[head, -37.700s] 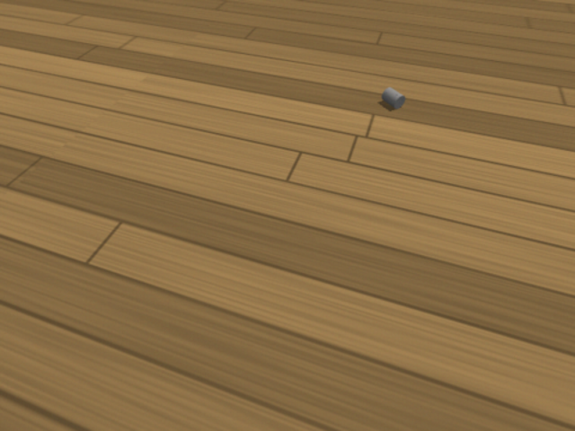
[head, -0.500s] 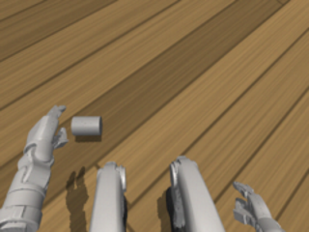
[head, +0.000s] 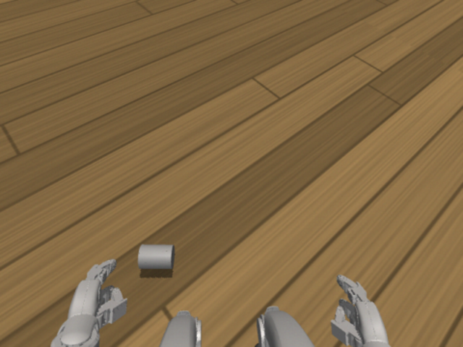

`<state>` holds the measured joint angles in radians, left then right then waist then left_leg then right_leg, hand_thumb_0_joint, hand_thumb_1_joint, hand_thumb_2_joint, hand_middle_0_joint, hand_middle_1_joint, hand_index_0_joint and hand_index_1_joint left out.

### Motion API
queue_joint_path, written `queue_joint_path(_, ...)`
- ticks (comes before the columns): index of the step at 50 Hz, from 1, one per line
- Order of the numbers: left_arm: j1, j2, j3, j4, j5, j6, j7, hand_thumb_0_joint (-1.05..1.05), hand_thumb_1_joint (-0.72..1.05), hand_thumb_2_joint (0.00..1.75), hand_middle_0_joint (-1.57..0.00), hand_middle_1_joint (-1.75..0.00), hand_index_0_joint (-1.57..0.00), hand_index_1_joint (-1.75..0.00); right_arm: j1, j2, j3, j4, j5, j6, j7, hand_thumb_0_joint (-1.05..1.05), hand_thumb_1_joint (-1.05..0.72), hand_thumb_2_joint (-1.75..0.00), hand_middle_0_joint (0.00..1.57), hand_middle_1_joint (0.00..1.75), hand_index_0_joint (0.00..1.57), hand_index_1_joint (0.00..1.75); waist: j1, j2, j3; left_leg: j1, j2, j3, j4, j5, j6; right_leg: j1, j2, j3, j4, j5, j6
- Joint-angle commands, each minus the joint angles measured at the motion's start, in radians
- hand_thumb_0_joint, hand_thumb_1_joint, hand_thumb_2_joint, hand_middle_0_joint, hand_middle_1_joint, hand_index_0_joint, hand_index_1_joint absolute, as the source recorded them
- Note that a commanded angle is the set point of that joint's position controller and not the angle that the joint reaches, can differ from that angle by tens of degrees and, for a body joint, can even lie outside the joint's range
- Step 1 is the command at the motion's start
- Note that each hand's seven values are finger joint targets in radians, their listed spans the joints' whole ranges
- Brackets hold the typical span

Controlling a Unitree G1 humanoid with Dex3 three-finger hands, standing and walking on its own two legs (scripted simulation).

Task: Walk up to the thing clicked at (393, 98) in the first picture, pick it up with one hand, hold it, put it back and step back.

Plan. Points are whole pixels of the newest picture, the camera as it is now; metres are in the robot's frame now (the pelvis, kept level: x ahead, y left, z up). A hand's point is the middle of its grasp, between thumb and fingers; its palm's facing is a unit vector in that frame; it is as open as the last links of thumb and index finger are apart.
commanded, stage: home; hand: left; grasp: from above
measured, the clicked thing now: (157, 256) +0.48 +0.23 -0.62
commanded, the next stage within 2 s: none
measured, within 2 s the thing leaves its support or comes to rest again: neither
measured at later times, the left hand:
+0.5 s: hand (106, 326) +0.19 +0.18 +0.00, palm faces +0.07 -0.98 -0.20, open 7.4 cm
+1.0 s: hand (110, 323) +0.19 +0.18 +0.00, palm faces +0.05 -0.98 -0.21, open 7.4 cm
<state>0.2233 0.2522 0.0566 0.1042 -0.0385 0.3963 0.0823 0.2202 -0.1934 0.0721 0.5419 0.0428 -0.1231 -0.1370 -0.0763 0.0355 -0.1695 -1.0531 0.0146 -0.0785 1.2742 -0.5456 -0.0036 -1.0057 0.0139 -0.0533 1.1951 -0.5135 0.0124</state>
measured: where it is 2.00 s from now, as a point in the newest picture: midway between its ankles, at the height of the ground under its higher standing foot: outside the picture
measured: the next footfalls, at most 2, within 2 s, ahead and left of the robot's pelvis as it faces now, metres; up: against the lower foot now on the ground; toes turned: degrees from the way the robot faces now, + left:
none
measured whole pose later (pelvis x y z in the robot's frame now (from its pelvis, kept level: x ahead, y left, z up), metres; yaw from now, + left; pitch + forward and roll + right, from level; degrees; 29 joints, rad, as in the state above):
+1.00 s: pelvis +0.03 +0.00 +0.05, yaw +1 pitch +10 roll -3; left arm 0.50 0.22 0.03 -0.12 -0.05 0.45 0.02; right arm 0.30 -0.22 0.04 0.54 0.01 -0.23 -0.18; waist -0.04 0.05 -0.15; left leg -0.69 0.01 -0.07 1.01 -0.49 0.00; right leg -0.65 0.01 -0.04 0.94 -0.46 0.01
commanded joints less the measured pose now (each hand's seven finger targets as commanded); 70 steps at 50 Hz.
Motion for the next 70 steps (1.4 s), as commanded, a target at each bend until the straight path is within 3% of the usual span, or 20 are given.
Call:
queue_joint_path(1,0.056,0.093,0.051,-0.281,-0.026,-0.018,0.007,0.0,0.9,0.9,-0.2,-0.3,-0.2,-0.3,0.005,-0.137,-0.062,-0.152,-0.008,-0.073,-0.039,0.0,-0.9,-0.9,0.2,0.3,0.2,0.3,0.01,0.065,-0.223,0.337,-0.007,-0.001,-0.315,0.201,0.014,0.27,0.013,-0.001,-0.266,0.194,-0.025)
queue_joint_path(5,0.202,0.077,0.044,-0.362,-0.029,0.001,0.0,0.0,0.9,0.9,-0.2,-0.3,-0.2,-0.3,0.025,-0.13,-0.065,-0.178,-0.011,-0.09,-0.052,0.0,-0.9,-0.9,0.2,0.3,0.2,0.3,0.027,0.042,-0.2,0.407,-0.011,0.012,-0.359,0.323,0.013,0.366,0.019,-0.013,-0.32,0.281,-0.027)
queue_joint_path(8,0.237,0.063,0.022,-0.392,-0.022,0.011,-0.012,0.0,0.9,0.9,-0.2,-0.3,-0.2,-0.3,0.024,-0.129,-0.067,-0.183,-0.016,-0.103,-0.059,0.0,-0.9,-0.9,0.2,0.3,0.2,0.3,0.019,0.031,-0.129,0.424,-0.012,0.015,-0.394,0.301,0.016,0.37,0.022,-0.019,-0.358,0.265,-0.025)
queue_joint_path(14,0.282,0.06,0.022,-0.43,-0.018,0.019,-0.04,0.0,0.9,0.9,-0.2,-0.3,-0.2,-0.3,0.018,-0.137,-0.078,-0.19,-0.026,-0.132,-0.059,0.0,-0.9,-0.9,0.2,0.3,0.2,0.3,0.025,0.013,-0.058,0.436,-0.012,0.015,-0.441,0.248,0.017,0.383,0.022,-0.029,-0.401,0.209,-0.019)
queue_joint_path(16,0.264,0.065,0.023,-0.442,-0.015,0.016,-0.047,0.0,0.9,0.9,-0.2,-0.3,-0.2,-0.3,0.017,-0.143,-0.083,-0.189,-0.028,-0.141,-0.06,0.0,-0.9,-0.9,0.2,0.3,0.2,0.3,0.015,0.011,-0.061,0.45,-0.015,0.026,-0.436,0.262,0.019,0.387,0.021,-0.027,-0.403,0.222,-0.018)
queue_joint_path(20,0.254,0.073,0.031,-0.425,-0.01,0.01,-0.056,0.0,0.9,0.9,-0.2,-0.3,-0.2,-0.3,0.017,-0.148,-0.086,-0.181,-0.03,-0.152,-0.056,0.0,-0.9,-0.9,0.2,0.3,0.2,0.3,0.027,-0.001,-0.068,0.46,-0.021,0.032,-0.423,0.302,0.02,0.411,0.014,-0.019,-0.401,0.261,-0.015)
queue_joint_path(31,0.243,0.077,0.031,-0.421,-0.002,0.002,-0.053,0.0,0.9,0.9,-0.2,-0.3,-0.2,-0.3,-0.007,-0.147,-0.084,-0.17,-0.036,-0.165,-0.053,0.0,-0.9,-0.9,0.2,0.3,0.2,0.3,0.034,0.028,-0.062,0.463,-0.021,0.028,-0.437,0.269,0.018,0.418,0.013,-0.017,-0.407,0.237,-0.014)
queue_joint_path(36,0.264,0.07,0.028,-0.413,-0.006,0.001,-0.052,0.0,0.9,0.9,-0.2,-0.3,-0.2,-0.3,-0.004,-0.148,-0.085,-0.165,-0.035,-0.163,-0.052,0.0,-0.9,-0.9,0.2,0.3,0.2,0.3,0.04,0.023,-0.074,0.47,-0.016,0.022,-0.436,0.314,0.012,0.424,0.016,-0.021,-0.39,0.262,-0.019)
queue_joint_path(45,0.255,0.074,0.033,-0.415,-0.008,0.002,-0.051,0.0,0.9,0.9,-0.2,-0.3,-0.2,-0.3,-0.006,-0.147,-0.086,-0.173,-0.034,-0.163,-0.053,0.0,-0.9,-0.9,0.2,0.3,0.2,0.3,0.04,0.008,-0.055,0.44,-0.02,0.031,-0.435,0.235,0.019,0.417,0.011,-0.013,-0.413,0.208,-0.013)
queue_joint_path(64,0.251,0.076,0.027,-0.428,-0.008,0.003,-0.055,0.0,0.9,0.9,-0.2,-0.3,-0.2,-0.3,-0.003,-0.145,-0.088,-0.17,-0.034,-0.167,-0.055,0.0,-0.9,-0.9,0.2,0.3,0.2,0.3,0.038,-0.003,-0.059,0.437,-0.022,0.04,-0.416,0.257,0.022,0.416,0.007,-0.004,-0.413,0.234,-0.009)
queue_joint_path(66,0.264,0.088,0.044,-0.416,-0.005,0.003,-0.054,0.0,0.9,0.9,-0.2,-0.3,-0.2,-0.3,0.0,-0.152,-0.094,-0.169,-0.034,-0.167,-0.056,0.0,-0.9,-0.9,0.2,0.3,0.2,0.3,0.037,0.011,-0.076,0.448,-0.02,0.037,-0.424,0.247,0.02,0.414,0.009,-0.004,-0.404,0.218,-0.013)
queue_joint_path(70,0.25,0.08,0.027,-0.436,-0.008,-0.002,-0.055,0.0,0.9,0.9,-0.2,-0.3,-0.2,-0.3,0.0,-0.157,-0.099,-0.169,-0.034,-0.166,-0.053,0.0,-0.9,-0.9,0.2,0.3,0.2,0.3,0.037,0.028,-0.073,0.459,-0.012,0.017,-0.44,0.262,0.01,0.402,0.016,-0.014,-0.385,0.216,-0.018)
